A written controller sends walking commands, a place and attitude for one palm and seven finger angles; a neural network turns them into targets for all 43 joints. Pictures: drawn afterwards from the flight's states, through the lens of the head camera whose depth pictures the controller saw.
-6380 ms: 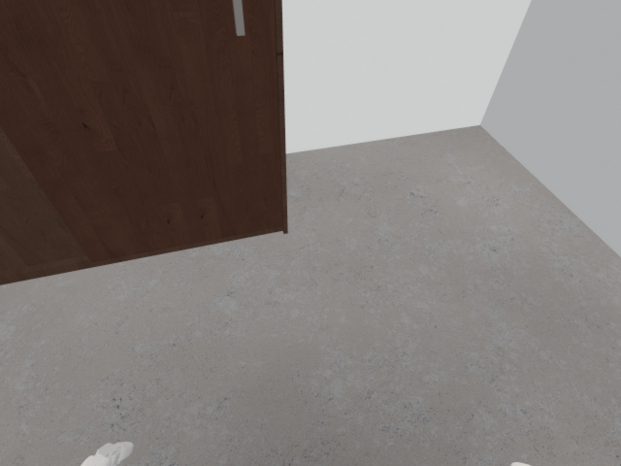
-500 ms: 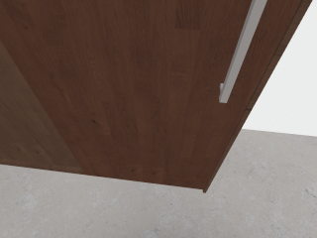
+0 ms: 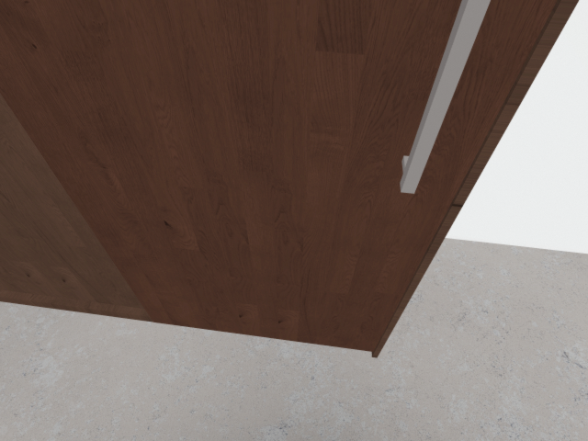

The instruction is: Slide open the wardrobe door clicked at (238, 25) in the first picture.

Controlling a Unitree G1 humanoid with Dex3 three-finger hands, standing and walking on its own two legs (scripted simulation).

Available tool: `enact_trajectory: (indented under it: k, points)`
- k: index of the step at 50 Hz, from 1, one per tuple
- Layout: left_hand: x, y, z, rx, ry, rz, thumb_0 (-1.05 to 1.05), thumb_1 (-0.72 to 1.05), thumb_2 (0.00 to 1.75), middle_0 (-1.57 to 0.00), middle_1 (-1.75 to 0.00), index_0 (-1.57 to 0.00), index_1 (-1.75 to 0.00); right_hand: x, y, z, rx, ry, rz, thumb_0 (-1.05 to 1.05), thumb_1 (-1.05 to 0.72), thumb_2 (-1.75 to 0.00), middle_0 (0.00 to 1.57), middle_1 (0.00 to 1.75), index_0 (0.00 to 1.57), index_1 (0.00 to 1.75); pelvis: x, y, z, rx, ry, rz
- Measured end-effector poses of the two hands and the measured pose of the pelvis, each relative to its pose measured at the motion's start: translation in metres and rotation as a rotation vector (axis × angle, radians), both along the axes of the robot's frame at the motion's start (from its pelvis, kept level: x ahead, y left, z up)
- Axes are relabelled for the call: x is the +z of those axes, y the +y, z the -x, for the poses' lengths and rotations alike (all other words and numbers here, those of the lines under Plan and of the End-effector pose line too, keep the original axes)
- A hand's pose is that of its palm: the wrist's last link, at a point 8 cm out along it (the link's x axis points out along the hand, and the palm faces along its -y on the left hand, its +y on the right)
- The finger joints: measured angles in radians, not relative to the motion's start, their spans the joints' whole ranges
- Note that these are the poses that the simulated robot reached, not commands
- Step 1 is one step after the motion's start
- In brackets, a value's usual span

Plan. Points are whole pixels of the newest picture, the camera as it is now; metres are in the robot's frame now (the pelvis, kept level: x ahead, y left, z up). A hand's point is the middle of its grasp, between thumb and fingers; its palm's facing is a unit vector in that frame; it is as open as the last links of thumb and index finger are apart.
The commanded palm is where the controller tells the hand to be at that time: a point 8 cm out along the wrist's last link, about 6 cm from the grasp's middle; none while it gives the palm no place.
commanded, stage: look again from close up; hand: right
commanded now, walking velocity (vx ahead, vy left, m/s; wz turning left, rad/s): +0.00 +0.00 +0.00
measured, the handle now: (433, 99) +0.48 -0.14 +0.23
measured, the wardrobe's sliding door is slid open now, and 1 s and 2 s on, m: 0.00 0.00 0.00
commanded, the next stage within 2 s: raise the hand with hooked fingers in 0.68 s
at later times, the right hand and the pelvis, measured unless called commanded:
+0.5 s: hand out of the picture +0.00 -0.21 -0.18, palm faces -0.01 +0.97 -0.23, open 7.4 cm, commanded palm none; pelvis -0.01 -0.02 +0.00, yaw +0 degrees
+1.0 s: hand (477, 385) +0.20 -0.20 +0.04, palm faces +0.25 +0.96 -0.09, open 7.7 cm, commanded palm +0.09 -0.26 -0.03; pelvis -0.03 +0.00 -0.02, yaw -2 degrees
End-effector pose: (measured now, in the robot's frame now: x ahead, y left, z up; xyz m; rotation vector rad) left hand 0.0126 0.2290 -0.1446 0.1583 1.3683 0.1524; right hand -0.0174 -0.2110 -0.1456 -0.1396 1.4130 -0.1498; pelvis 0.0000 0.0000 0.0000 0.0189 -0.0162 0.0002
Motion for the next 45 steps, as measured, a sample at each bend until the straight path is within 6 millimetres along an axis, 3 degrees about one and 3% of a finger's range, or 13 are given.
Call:
enact_trajectory:
  k: [15,27,40,42,45]
  points:
    - [-0.005,-0.021,0.002,-0.01,-0.068,0.006,0.01,0.93,0.9,-0.2,-0.3,-0.2,-0.3,-0.001,-0.042,-0.029,0.041,-0.109,0.044,0.01,-0.91,-0.89,0.2,0.3,0.2,0.3,-0.008,-0.021,0.008,0.002,-0.014,0.013]
    - [0.002,-0.015,0.007,-0.021,-0.051,-0.007,0.0,0.91,0.9,-0.2,-0.3,-0.2,-0.3,0.001,-0.048,-0.009,0.042,-0.055,0.041,0.01,-0.91,-0.89,0.2,0.3,0.2,0.3,-0.004,-0.02,0.014,0.008,-0.001,0.019]
    - [0.008,0.005,-0.007,-0.036,-0.075,-0.038,0.0,0.91,0.9,-0.2,-0.3,-0.2,-0.3,0.002,-0.042,0.003,0.04,-0.024,0.043,0.01,-0.91,-0.89,0.2,0.3,0.2,0.3,-0.002,-0.013,0.017,0.009,-0.002,0.012]
    - [0.013,0.007,-0.017,-0.036,-0.17,-0.062,0.0,0.91,0.9,-0.2,-0.3,-0.2,-0.3,0.021,-0.044,-0.027,-0.052,-0.202,0.058,0.01,-0.91,-0.89,0.2,0.3,0.2,0.3,-0.003,-0.012,0.019,-0.002,-0.003,0.015]
    - [0.022,0.009,-0.04,-0.049,-0.363,-0.083,0.01,0.91,0.9,-0.2,-0.3,-0.2,-0.3,0.087,-0.049,-0.1,-0.089,-0.7,0.141,0.02,-0.89,-0.88,0.21,0.31,0.2,0.31,-0.007,-0.008,0.022,-0.02,0.0,0.031]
